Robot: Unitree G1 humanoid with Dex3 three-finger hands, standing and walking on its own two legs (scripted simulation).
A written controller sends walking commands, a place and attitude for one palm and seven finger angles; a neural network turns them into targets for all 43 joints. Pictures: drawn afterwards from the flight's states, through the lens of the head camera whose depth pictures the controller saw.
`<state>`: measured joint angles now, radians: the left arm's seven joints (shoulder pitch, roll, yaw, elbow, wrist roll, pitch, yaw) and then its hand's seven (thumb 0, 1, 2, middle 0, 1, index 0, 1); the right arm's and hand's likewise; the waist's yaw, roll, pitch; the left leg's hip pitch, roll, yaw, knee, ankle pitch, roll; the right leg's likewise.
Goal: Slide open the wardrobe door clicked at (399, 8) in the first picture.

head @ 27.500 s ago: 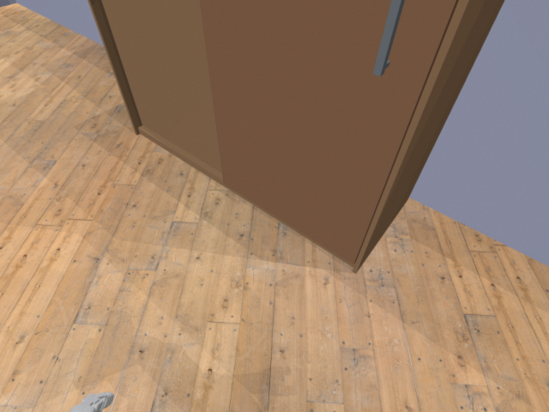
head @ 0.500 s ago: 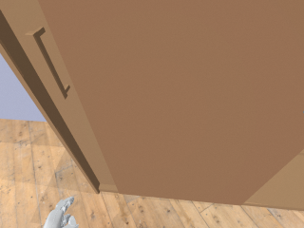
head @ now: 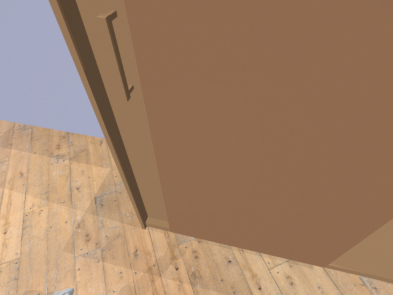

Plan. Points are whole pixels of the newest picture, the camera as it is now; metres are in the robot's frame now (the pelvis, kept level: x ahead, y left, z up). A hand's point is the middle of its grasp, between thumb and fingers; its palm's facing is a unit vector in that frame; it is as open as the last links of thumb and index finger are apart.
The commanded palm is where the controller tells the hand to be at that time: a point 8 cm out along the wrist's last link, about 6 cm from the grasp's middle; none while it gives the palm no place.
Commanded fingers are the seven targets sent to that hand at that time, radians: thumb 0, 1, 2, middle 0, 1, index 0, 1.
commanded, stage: stop walking and hold the door there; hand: right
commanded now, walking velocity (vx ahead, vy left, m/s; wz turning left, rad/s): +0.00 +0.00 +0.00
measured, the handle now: out of the picture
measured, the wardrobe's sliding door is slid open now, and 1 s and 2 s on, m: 0.58 0.58 0.58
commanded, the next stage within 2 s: loosen the grip on the handle in 1.80 s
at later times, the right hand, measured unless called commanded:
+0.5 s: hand out of the picture +0.39 -0.41 +0.18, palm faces +0.58 +0.78 -0.24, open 5.9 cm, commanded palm +0.35 -0.42 +0.17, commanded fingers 0.00 -0.90 -0.90 0.45 1.40 0.45 1.40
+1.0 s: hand out of the picture +0.39 -0.41 +0.18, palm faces +0.38 +0.91 -0.18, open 5.8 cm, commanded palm +0.35 -0.44 +0.17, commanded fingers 0.00 -0.90 -0.90 0.45 1.40 0.45 1.40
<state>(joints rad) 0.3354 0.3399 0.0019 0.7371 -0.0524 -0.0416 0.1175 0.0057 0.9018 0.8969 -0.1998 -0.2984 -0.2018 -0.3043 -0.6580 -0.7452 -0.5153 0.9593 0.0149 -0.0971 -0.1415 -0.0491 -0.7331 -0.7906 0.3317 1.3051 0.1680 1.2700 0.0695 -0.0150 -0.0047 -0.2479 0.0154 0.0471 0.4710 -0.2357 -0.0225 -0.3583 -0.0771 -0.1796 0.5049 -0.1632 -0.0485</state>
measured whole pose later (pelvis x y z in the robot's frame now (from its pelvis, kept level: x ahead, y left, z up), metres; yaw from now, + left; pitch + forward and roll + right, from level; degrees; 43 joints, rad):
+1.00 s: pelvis -0.03 -0.16 -0.01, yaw -5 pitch +0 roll -2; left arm 0.16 0.27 -0.02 0.70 -0.03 -0.04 0.04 0.01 0.90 0.90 -0.20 -0.30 -0.20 -0.30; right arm -0.68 -0.39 -0.25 0.42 0.04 -0.16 -0.08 -0.12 -0.71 -0.82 0.46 1.40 0.30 1.37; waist -0.01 0.04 0.19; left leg -0.18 0.19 0.14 0.59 -0.40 -0.09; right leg -0.54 -0.02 -0.04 0.90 -0.40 0.02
